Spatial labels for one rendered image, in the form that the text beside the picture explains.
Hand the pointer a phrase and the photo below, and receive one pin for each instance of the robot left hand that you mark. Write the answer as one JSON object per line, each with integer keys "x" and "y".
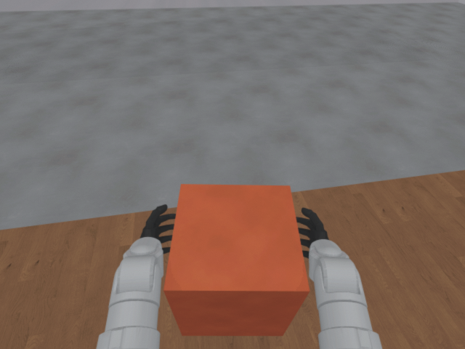
{"x": 152, "y": 228}

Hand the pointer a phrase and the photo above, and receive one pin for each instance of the robot left forearm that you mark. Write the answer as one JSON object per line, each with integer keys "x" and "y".
{"x": 135, "y": 299}

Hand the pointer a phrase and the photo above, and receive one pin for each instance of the robot right forearm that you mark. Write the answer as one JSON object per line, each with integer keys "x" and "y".
{"x": 341, "y": 303}

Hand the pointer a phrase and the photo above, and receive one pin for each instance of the carton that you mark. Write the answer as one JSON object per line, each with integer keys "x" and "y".
{"x": 236, "y": 266}

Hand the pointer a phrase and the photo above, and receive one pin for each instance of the robot right hand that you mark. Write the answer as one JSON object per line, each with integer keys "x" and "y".
{"x": 316, "y": 231}

